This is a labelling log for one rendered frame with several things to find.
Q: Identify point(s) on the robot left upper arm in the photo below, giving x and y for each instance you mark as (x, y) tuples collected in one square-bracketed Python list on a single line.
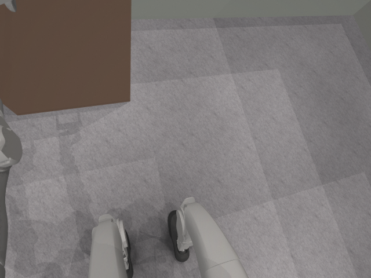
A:
[(10, 154)]

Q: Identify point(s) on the robot thigh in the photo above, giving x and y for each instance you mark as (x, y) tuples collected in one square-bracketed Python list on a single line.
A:
[(215, 255), (106, 256)]

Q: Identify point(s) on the robot right thigh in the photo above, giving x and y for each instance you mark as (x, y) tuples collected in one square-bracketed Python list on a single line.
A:
[(215, 255)]

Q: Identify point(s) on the cabinet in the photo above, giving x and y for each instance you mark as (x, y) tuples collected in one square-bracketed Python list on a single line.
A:
[(64, 54)]

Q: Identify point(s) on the robot left hand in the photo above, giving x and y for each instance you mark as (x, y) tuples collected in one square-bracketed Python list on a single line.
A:
[(10, 4)]

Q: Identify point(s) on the robot left thigh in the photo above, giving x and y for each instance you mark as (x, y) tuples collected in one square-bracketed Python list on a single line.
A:
[(106, 256)]

